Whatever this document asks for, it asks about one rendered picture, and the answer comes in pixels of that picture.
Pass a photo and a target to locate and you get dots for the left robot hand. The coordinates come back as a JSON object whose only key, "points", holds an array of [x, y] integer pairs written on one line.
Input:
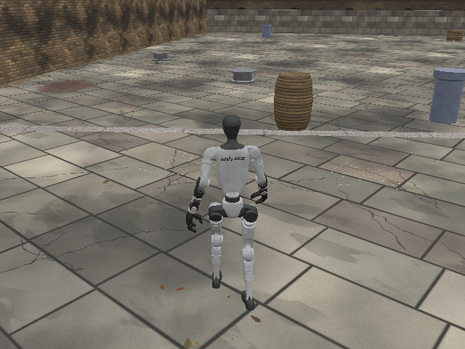
{"points": [[190, 223]]}

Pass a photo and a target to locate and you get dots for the right robot upper arm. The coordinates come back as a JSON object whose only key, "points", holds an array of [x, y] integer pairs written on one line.
{"points": [[257, 161]]}

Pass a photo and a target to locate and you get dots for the right robot thigh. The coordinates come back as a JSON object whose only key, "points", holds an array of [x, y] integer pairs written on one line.
{"points": [[250, 215]]}

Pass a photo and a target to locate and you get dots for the right robot forearm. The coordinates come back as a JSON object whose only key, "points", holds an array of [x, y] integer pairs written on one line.
{"points": [[263, 186]]}

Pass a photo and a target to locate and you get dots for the left robot upper arm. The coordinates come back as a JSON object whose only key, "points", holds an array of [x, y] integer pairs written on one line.
{"points": [[206, 163]]}

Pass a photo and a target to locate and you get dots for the left robot forearm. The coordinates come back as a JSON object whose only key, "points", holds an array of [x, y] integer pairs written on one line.
{"points": [[196, 199]]}

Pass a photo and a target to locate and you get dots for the right robot hand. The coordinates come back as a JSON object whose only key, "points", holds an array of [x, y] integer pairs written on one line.
{"points": [[262, 199]]}

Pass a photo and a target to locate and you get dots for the right robot shin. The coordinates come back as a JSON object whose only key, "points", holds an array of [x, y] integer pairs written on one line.
{"points": [[248, 275]]}

